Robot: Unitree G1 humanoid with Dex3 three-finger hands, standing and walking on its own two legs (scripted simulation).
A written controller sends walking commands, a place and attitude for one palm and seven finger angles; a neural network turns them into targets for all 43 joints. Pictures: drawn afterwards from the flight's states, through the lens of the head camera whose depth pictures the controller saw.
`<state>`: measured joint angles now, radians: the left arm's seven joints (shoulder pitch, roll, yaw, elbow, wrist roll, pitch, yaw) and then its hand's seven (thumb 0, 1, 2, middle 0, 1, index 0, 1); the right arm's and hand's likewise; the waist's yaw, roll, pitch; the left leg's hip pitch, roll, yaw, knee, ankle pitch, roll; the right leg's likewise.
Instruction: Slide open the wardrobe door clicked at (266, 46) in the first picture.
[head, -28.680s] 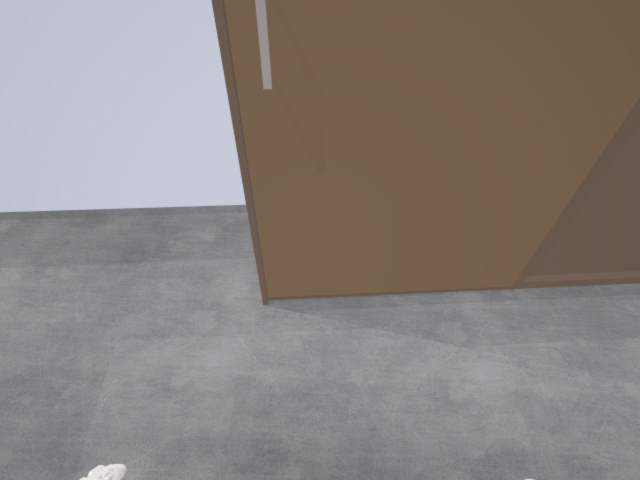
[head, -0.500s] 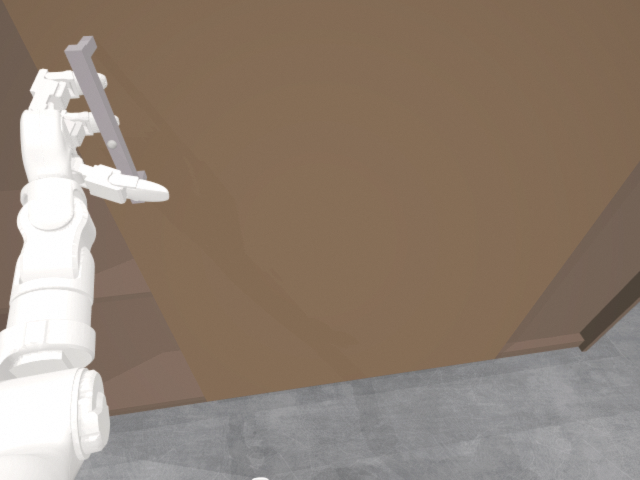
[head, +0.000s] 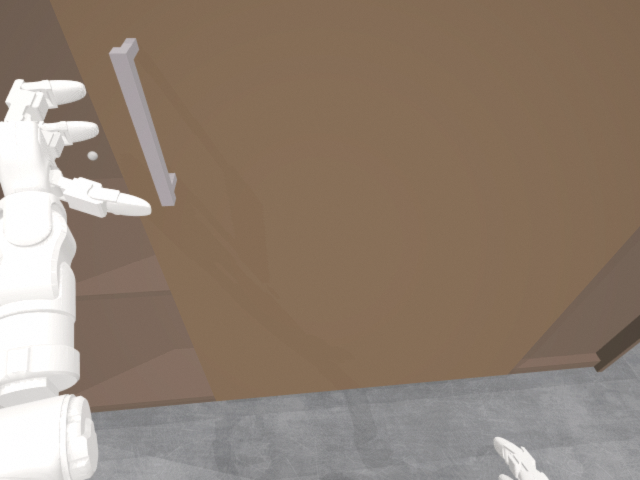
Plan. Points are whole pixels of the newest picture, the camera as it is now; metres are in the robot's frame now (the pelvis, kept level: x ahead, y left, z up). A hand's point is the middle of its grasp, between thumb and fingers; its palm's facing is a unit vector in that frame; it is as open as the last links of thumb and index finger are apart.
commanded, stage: slip the hand off the handle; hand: left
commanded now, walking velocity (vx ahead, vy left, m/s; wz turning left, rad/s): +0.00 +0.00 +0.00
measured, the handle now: (151, 130) +0.45 +0.25 +0.22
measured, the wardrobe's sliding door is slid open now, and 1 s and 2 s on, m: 0.55 0.55 0.55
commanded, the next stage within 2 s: draw the hand back to the body in 0.86 s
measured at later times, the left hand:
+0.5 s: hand (58, 186) +0.34 +0.30 +0.22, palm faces +0.44 -0.89 -0.14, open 14.6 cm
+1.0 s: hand (29, 236) +0.27 +0.30 +0.21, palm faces +0.45 -0.88 -0.14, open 14.7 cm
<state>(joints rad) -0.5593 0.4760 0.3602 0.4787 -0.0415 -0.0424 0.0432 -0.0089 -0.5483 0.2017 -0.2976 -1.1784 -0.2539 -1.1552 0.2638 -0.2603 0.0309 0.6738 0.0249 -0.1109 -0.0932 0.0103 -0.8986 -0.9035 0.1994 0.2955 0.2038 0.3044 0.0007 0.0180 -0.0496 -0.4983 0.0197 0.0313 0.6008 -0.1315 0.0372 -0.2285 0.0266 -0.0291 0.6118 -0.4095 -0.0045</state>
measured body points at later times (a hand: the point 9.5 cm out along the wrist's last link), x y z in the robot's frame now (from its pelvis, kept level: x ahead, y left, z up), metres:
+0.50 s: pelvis +0.00 -0.01 +0.00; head -0.01 -0.01 +0.45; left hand +0.31 +0.35 +0.22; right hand +0.13 -0.26 -0.10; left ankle +0.11 +0.09 -0.72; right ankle -0.05 -0.12 -0.72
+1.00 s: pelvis +0.00 -0.02 +0.00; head -0.03 -0.03 +0.45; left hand +0.24 +0.34 +0.22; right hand +0.20 -0.23 -0.07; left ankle +0.11 +0.09 -0.72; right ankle -0.05 -0.12 -0.72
